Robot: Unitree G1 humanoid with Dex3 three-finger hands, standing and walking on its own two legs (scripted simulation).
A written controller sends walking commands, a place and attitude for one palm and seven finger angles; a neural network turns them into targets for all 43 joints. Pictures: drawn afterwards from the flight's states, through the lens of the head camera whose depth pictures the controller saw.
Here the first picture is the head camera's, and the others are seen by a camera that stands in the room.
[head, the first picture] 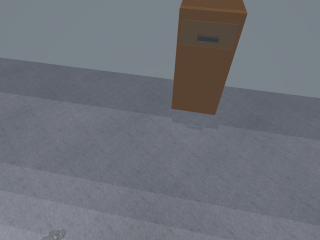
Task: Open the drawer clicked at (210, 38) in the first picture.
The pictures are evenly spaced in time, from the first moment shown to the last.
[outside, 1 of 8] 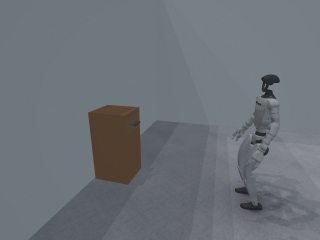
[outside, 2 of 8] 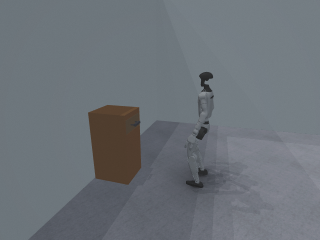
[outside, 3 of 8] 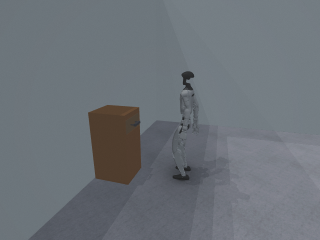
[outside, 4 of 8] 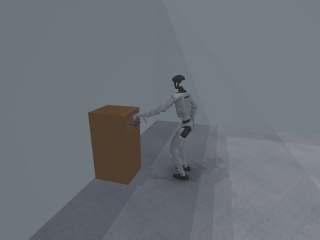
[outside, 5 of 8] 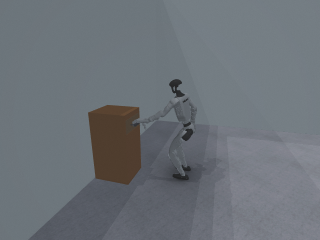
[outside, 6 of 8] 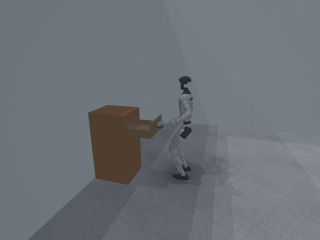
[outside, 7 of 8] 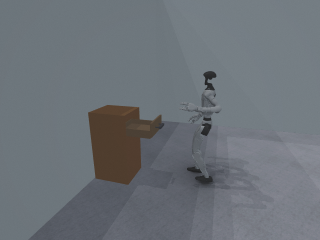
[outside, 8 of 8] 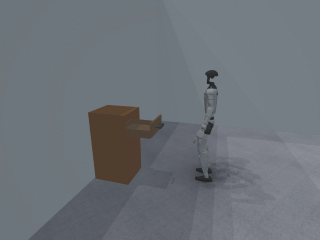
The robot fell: no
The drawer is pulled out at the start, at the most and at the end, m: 0.00 0.30 0.30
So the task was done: yes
